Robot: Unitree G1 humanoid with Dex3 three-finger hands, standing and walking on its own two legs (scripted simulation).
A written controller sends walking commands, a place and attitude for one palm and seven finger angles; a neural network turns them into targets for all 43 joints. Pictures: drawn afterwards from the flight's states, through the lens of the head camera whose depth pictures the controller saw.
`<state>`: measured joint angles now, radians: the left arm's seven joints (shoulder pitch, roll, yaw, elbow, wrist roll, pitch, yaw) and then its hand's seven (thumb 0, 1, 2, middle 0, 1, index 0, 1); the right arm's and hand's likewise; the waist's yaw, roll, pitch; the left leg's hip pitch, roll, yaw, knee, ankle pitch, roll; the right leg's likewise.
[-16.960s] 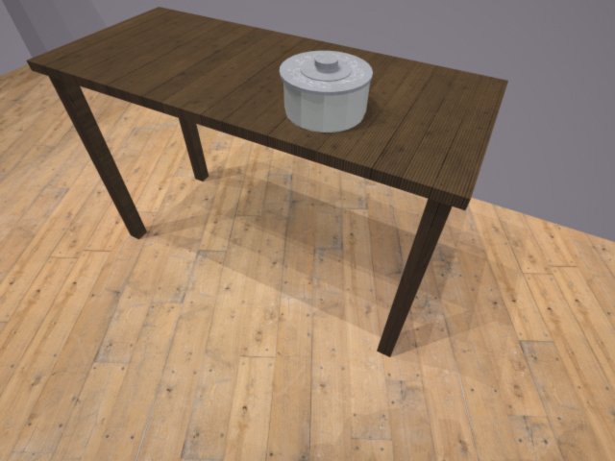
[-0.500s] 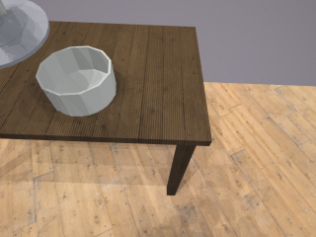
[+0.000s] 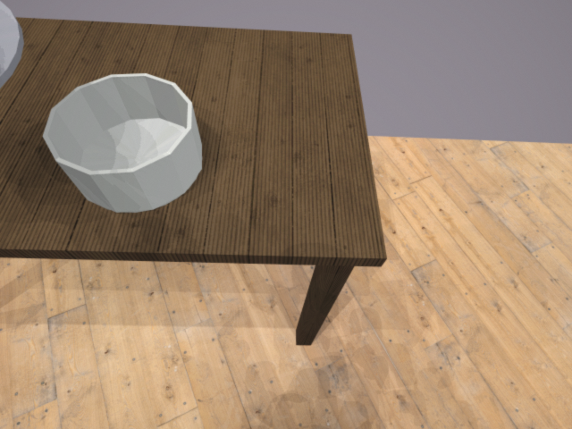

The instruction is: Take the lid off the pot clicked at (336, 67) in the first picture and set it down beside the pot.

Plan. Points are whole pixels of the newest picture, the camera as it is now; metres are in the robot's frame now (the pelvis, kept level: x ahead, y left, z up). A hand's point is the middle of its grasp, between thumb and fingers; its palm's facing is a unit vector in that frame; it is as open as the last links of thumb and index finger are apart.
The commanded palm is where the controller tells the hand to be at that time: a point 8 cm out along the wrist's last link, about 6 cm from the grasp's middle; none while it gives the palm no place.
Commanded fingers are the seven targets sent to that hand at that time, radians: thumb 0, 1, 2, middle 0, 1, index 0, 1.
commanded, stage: move the lid sideways beside the pot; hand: left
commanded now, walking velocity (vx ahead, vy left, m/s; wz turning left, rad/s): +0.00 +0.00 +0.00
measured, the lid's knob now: out of the picture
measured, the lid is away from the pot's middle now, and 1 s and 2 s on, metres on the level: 0.17 0.21 0.22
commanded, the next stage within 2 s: lower the lid onto the table in 1.28 s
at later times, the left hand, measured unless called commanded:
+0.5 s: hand out of the picture +0.46 +0.39 +0.27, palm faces -0.19 -0.33 -0.92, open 8.0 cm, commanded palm +0.56 +0.40 +0.36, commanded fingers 0.00 0.71 0.82 -0.75 -1.13 -0.75 -1.14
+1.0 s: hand out of the picture +0.46 +0.37 +0.27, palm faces -0.20 -0.33 -0.92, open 8.1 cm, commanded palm +0.56 +0.40 +0.36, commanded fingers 0.00 0.71 0.82 -0.75 -1.13 -0.75 -1.14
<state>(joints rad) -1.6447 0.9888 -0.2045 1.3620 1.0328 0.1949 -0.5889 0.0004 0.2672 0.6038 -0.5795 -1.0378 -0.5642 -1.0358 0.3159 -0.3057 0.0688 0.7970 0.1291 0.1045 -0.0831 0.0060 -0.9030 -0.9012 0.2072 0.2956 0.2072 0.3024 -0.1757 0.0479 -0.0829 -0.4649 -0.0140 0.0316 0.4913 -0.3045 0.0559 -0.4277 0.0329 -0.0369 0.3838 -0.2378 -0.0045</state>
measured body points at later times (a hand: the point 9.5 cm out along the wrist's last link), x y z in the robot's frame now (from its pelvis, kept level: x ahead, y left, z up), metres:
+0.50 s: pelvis +0.00 +0.01 +0.00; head +0.11 +0.01 +0.44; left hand +0.47 +0.40 +0.32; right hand -0.02 -0.27 -0.13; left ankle -0.06 +0.08 -0.74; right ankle -0.05 -0.12 -0.74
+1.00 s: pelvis -0.01 +0.00 +0.00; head +0.09 +0.00 +0.44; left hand +0.47 +0.39 +0.32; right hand -0.03 -0.27 -0.13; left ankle -0.06 +0.08 -0.74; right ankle -0.05 -0.12 -0.74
